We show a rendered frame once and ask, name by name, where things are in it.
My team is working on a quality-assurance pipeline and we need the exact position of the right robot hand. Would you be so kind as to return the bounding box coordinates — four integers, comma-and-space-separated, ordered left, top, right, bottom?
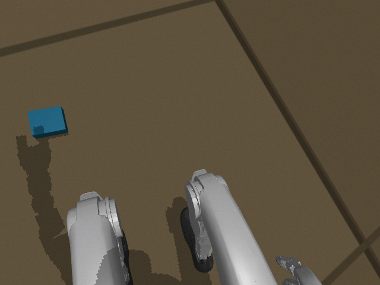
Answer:
275, 256, 322, 285

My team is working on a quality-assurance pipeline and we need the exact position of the right robot foot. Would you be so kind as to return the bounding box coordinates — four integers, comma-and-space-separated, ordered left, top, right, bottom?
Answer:
180, 207, 214, 273

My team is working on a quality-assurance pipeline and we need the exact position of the small box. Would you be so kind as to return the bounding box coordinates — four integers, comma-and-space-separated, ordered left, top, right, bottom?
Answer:
27, 106, 68, 139

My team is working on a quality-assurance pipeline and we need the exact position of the left robot foot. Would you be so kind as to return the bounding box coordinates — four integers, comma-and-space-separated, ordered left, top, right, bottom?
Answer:
121, 230, 133, 285

